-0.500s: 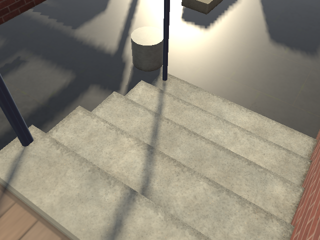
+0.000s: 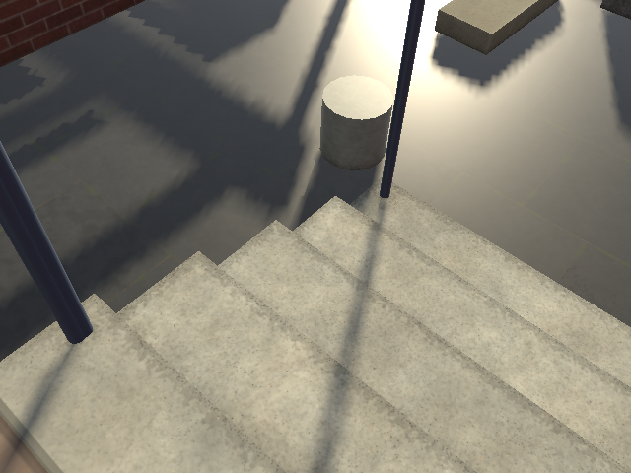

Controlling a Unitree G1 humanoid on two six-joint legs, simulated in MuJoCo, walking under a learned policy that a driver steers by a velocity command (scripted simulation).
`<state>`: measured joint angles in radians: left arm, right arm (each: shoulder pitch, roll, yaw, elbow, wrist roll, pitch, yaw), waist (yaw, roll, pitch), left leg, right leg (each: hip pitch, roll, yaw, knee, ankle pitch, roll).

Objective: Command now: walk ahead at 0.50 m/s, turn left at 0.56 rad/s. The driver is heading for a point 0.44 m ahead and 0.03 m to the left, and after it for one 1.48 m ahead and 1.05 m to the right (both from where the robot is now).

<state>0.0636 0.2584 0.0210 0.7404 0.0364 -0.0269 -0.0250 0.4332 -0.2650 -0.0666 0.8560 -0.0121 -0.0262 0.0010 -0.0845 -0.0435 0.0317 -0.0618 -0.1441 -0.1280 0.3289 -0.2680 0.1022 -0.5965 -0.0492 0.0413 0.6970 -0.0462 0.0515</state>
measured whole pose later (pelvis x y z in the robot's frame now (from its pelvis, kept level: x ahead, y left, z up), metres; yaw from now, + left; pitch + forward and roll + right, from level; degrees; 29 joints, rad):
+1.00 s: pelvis +0.32 +0.07 -0.01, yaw +6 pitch -1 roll +0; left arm 0.25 0.26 0.06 0.76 0.00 0.12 -0.01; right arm 0.16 -0.22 -0.04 0.78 0.00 0.01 -0.06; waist 0.00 -0.03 0.03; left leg -0.30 0.03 0.26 0.49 -0.17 0.10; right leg -0.48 0.00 -0.07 1.13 -0.33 0.03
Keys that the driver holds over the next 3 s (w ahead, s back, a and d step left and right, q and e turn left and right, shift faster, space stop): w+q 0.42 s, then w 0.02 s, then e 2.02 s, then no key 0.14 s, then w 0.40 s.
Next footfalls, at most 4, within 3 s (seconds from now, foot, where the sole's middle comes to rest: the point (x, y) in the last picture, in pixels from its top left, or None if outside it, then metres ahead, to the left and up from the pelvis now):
0.10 right None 0.20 -0.11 -0.78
0.62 left None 0.41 0.16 -0.78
1.14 right None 0.31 -0.02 -0.78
1.70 left None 0.38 0.16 -0.78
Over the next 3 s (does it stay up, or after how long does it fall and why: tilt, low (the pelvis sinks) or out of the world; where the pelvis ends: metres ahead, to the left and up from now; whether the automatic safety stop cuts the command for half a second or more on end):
stays up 0.35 0.04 -0.01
